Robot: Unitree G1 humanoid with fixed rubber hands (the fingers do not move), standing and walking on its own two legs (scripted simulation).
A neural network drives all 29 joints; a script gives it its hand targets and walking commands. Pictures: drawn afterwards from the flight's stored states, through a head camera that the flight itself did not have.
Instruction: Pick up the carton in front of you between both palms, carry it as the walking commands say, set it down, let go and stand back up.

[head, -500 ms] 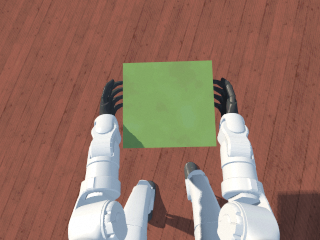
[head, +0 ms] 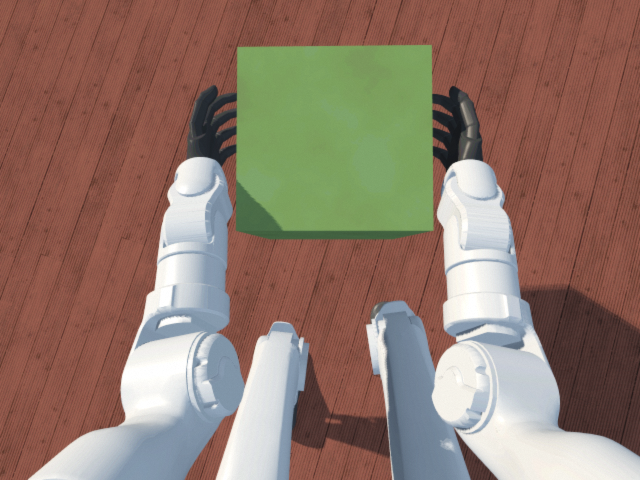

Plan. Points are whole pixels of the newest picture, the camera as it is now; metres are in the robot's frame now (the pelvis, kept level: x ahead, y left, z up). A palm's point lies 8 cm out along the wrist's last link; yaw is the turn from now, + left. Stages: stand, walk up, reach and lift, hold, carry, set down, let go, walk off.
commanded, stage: set down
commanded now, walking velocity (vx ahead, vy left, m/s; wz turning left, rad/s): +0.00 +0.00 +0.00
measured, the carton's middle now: (332, 164) +0.48 -0.03 -0.17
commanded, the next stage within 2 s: none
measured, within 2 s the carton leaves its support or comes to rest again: rests again in 1.42 s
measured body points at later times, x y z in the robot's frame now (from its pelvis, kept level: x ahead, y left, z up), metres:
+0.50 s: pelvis -0.03 +0.00 -0.12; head +0.31 -0.03 +0.18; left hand +0.53 +0.12 -0.25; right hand +0.49 -0.18 -0.26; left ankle +0.04 +0.13 -0.54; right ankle +0.11 -0.13 -0.54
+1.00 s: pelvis -0.02 +0.01 -0.18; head +0.35 +0.03 +0.08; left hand +0.55 +0.11 -0.35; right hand +0.51 -0.19 -0.34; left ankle +0.04 +0.13 -0.54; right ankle +0.11 -0.13 -0.54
